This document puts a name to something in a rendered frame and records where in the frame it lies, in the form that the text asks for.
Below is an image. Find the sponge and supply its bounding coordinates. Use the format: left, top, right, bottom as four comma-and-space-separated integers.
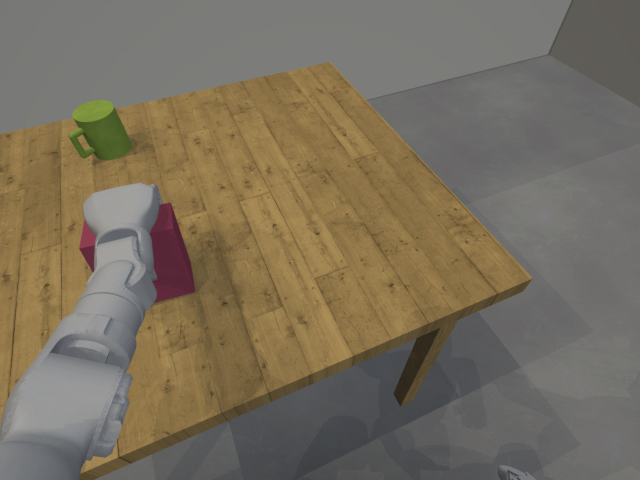
79, 203, 195, 303

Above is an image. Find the robot left upper arm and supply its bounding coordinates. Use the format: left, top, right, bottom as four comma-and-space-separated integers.
0, 353, 133, 480

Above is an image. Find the robot left forearm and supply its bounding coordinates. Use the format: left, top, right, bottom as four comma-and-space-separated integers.
0, 223, 157, 441

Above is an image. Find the left robot hand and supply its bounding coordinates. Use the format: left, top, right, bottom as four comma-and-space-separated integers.
83, 183, 163, 281

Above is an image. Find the table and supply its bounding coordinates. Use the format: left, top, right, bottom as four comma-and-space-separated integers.
0, 62, 533, 480

